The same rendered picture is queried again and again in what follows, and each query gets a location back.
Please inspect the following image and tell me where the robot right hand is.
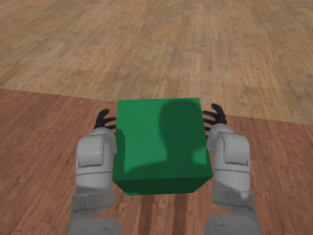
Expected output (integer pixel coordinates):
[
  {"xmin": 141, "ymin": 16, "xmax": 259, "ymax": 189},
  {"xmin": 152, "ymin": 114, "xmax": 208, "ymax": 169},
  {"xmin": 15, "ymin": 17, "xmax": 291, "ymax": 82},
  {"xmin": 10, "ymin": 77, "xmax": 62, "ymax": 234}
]
[{"xmin": 202, "ymin": 103, "xmax": 227, "ymax": 139}]

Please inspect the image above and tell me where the robot right upper arm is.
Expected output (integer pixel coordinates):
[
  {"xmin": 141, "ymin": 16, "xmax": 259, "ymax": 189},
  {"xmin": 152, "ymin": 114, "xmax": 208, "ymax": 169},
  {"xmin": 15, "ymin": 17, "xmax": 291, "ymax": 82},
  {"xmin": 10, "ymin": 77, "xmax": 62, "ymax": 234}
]
[{"xmin": 203, "ymin": 213, "xmax": 261, "ymax": 235}]

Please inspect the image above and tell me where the robot left upper arm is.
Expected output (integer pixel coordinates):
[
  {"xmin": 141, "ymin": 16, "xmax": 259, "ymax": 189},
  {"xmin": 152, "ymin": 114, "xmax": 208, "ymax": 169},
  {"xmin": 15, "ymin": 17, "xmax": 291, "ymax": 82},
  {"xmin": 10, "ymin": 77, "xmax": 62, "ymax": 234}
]
[{"xmin": 68, "ymin": 216, "xmax": 122, "ymax": 235}]

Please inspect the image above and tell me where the robot right forearm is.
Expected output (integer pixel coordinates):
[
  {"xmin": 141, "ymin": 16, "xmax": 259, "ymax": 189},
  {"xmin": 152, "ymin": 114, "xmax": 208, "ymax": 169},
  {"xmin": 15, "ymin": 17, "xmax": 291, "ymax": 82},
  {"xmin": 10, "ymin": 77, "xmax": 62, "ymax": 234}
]
[{"xmin": 205, "ymin": 123, "xmax": 261, "ymax": 235}]

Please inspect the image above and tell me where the carton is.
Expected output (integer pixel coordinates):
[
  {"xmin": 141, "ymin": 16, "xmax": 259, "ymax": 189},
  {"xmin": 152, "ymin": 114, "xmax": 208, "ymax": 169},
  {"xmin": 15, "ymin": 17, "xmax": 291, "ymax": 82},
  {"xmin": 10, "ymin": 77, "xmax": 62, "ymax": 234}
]
[{"xmin": 112, "ymin": 97, "xmax": 213, "ymax": 196}]

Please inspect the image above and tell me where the robot left hand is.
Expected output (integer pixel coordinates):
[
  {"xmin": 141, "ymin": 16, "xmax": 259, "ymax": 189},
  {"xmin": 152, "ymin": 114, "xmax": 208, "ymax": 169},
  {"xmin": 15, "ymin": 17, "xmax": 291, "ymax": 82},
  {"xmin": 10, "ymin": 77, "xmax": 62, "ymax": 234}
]
[{"xmin": 94, "ymin": 109, "xmax": 116, "ymax": 135}]

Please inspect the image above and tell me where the robot left forearm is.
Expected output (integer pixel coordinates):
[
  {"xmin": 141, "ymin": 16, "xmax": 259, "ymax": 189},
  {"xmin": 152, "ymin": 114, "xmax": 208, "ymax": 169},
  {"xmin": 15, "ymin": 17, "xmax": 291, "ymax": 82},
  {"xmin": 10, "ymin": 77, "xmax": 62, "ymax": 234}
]
[{"xmin": 67, "ymin": 127, "xmax": 117, "ymax": 235}]

